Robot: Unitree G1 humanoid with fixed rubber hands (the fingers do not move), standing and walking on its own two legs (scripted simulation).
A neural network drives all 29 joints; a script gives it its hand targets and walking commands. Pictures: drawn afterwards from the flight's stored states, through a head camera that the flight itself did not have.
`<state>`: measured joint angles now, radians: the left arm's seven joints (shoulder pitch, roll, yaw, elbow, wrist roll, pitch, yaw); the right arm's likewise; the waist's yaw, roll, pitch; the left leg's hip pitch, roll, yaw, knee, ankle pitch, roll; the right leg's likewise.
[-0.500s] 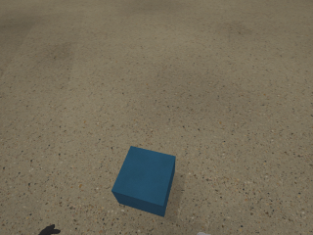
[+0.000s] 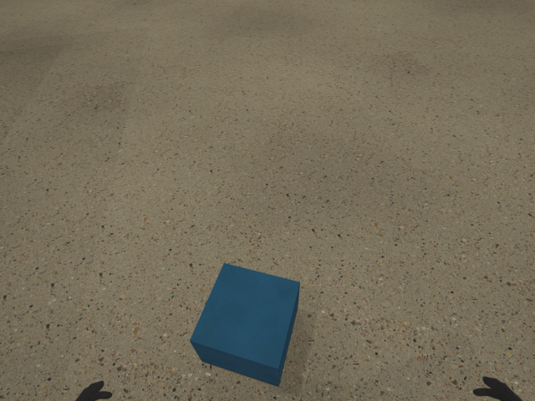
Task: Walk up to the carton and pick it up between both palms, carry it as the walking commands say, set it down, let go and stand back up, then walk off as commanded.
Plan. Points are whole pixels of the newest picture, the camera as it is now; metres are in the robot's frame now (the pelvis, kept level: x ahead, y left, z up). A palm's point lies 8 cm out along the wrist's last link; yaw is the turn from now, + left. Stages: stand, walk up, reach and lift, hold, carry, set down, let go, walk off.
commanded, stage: walk up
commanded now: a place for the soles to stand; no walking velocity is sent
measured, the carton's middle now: (250, 322) +0.51 +0.11 -0.67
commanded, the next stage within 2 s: none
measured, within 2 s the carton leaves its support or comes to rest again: neither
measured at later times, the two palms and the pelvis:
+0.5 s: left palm out of the picture +0.07 +0.51 -0.08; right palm out of the picture +0.04 -0.21 -0.12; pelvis -0.02 +0.14 -0.03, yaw -6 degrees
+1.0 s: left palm out of the picture +0.22 +0.56 -0.11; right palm out of the picture -0.01 -0.10 -0.10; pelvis +0.02 +0.26 -0.03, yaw -16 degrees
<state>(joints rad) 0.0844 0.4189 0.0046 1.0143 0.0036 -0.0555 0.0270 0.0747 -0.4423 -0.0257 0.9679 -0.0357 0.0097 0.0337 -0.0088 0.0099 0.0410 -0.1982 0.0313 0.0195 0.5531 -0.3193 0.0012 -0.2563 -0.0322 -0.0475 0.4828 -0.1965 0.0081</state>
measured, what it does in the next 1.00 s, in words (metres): steps to the left, turning right: left foot, then right foot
